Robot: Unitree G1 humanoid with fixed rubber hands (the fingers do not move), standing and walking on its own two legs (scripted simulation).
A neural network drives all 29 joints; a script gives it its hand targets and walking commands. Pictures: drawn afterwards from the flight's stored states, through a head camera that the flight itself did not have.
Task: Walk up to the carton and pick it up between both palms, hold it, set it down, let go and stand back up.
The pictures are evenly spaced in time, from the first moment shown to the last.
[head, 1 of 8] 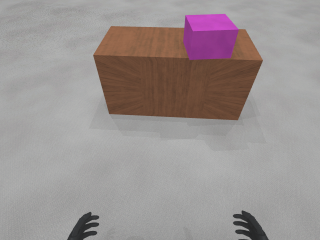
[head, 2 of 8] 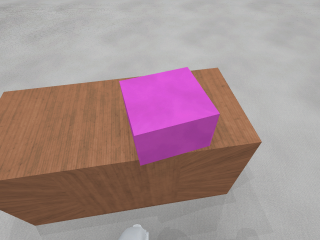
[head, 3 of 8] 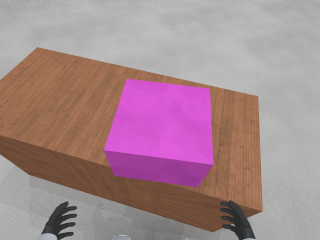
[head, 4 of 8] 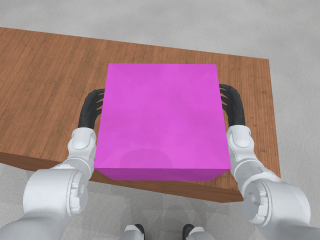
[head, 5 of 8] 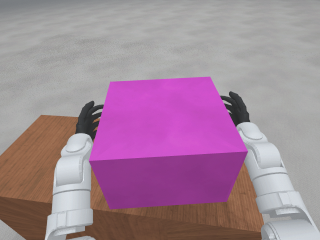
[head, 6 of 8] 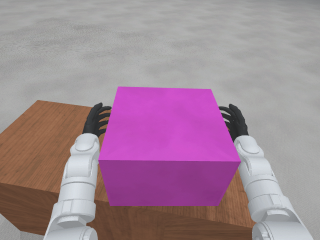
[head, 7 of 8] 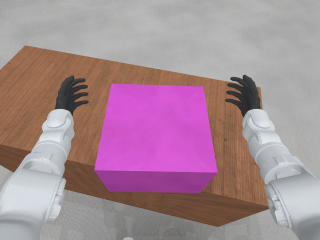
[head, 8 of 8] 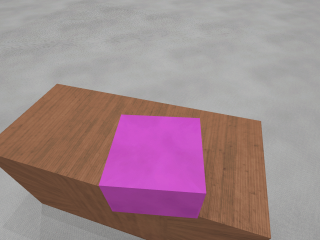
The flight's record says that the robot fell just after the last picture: no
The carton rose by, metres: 0.25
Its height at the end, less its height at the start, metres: +0.00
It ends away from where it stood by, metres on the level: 0.04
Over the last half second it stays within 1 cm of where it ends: yes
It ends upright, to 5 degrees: yes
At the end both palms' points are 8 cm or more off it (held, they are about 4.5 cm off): yes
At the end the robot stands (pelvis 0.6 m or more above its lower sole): yes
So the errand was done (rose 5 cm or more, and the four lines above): yes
